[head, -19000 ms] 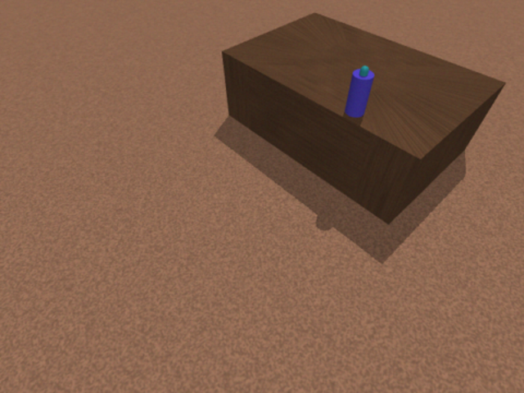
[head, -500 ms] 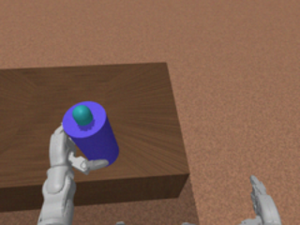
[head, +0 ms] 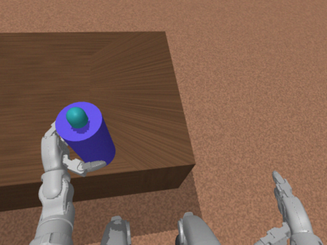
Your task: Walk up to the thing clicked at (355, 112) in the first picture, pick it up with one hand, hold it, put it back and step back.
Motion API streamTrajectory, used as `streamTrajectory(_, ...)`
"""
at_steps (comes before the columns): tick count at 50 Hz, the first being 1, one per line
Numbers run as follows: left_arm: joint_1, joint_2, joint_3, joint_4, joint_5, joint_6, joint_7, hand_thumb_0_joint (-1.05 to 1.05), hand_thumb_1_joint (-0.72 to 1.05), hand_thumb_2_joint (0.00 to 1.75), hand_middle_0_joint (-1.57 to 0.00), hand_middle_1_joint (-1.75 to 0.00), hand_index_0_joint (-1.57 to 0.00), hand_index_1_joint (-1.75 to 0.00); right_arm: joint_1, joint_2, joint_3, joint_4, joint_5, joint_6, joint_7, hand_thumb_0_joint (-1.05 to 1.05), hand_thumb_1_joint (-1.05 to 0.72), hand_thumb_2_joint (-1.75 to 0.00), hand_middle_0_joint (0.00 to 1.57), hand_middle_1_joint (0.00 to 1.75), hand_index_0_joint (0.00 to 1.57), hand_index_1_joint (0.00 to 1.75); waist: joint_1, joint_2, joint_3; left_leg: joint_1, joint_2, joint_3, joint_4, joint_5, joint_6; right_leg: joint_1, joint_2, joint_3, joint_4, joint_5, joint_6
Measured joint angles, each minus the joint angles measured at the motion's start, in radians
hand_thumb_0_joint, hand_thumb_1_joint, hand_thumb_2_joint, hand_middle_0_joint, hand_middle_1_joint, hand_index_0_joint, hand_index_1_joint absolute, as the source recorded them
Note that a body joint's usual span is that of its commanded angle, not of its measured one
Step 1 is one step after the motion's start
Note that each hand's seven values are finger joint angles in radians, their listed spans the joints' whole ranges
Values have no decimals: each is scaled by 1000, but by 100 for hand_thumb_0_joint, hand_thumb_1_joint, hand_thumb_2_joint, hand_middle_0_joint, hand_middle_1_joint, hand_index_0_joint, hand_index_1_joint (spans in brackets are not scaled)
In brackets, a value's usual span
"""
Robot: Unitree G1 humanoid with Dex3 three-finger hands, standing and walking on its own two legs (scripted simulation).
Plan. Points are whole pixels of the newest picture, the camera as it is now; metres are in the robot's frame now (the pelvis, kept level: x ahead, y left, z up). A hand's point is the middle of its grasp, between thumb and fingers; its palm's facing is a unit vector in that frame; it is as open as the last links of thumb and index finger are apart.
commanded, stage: crouch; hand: left
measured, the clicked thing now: (89, 136) +0.36 +0.15 +0.04
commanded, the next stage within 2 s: lower in 0.42 s
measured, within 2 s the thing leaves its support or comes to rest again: neither
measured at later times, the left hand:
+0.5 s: hand (86, 148) +0.38 +0.18 -0.07, palm faces +0.14 -0.99 +0.01, open 11.4 cm
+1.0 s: hand (91, 155) +0.39 +0.18 -0.13, palm faces +0.13 -0.99 +0.01, open 11.4 cm
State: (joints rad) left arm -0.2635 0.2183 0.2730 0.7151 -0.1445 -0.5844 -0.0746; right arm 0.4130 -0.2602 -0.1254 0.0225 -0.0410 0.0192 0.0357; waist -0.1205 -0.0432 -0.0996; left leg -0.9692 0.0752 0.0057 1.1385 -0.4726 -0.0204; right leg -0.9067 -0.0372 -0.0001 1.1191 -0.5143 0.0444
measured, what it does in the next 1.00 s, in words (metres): lowers itself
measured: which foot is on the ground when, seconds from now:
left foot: down 0.00-1.00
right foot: down 0.00-1.00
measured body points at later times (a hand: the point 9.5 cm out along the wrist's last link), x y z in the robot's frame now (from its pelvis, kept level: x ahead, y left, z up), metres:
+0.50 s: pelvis -0.01 +0.00 -0.04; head +0.12 +0.04 +0.38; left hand +0.37 +0.23 -0.06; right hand +0.16 -0.28 -0.01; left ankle +0.04 +0.13 -0.65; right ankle +0.01 -0.15 -0.65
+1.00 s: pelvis -0.02 +0.00 -0.08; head +0.14 +0.06 +0.33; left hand +0.38 +0.24 -0.13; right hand +0.16 -0.27 +0.00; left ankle +0.04 +0.13 -0.65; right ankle +0.01 -0.15 -0.65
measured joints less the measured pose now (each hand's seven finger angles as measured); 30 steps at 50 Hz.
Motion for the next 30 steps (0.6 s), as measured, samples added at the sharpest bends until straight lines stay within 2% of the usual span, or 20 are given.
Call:
streamTrajectory(11, -26, 22, 33, 49, 19, -59, 14, -2, -61, 72, -72, -115, -76, -115, 18, -3, -1, -102, -10, 13, 18, -1, 54, -5, 6, 6, 6, 5, -28, 5, -28, -137, 4, -22, 123, -44, -2, -126, 4, -12, 116, -46, -1)
streamTrajectory(30, -60, 59, 82, 90, 26, -76, -4, -1, -61, 71, -74, -112, -79, -112, 56, -16, -10, -238, -1, 31, 25, -1, 54, -5, 6, 6, 6, 5, -70, 11, -49, -268, 8, -40, 232, -75, -8, -253, 10, -19, 226, -81, -6)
